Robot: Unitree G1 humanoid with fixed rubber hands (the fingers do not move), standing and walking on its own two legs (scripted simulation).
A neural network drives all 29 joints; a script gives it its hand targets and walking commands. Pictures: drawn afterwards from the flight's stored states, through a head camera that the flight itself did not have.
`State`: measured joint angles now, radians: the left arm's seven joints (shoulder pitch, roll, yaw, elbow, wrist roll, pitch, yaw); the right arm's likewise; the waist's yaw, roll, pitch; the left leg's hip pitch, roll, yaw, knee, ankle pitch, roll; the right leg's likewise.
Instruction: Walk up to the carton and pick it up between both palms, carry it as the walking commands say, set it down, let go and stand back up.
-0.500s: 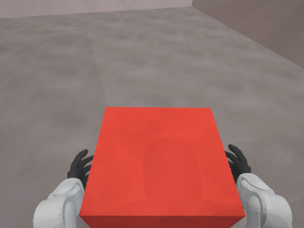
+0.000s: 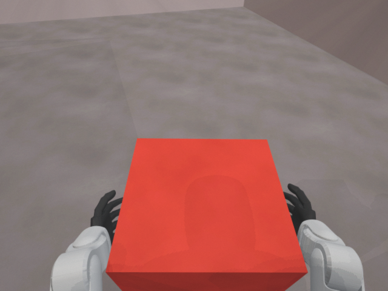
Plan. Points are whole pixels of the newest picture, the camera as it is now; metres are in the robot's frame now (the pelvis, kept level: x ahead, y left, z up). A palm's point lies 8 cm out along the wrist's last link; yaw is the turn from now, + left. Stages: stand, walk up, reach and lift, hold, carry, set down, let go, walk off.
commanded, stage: carry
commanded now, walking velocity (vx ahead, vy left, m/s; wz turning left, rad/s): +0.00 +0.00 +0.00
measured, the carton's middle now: (201, 224) +0.28 -0.01 -0.01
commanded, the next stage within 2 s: none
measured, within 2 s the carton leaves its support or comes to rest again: neither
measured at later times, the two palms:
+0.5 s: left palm (123, 195) +0.31 +0.16 +0.06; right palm (302, 194) +0.31 -0.21 +0.07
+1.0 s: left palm (150, 126) +0.54 +0.13 +0.06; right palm (280, 120) +0.56 -0.24 +0.06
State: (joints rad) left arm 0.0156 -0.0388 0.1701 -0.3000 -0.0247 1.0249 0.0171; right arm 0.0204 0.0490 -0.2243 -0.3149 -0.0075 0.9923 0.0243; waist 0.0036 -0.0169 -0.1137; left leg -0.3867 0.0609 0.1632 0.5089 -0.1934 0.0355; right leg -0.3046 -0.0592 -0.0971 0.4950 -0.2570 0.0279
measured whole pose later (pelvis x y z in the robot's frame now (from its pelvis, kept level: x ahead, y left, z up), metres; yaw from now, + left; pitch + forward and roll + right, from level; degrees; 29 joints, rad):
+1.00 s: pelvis +0.34 -0.06 -0.01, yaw -1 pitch +7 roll +4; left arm 0.20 -0.08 0.20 -0.64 -0.11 1.09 0.03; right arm 0.14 0.07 -0.20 -0.61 0.07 1.08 0.01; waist 0.04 -0.07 -0.04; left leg -0.59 0.03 0.14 0.81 -0.33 -0.01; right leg 0.06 -0.04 -0.13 0.27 -0.44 -0.03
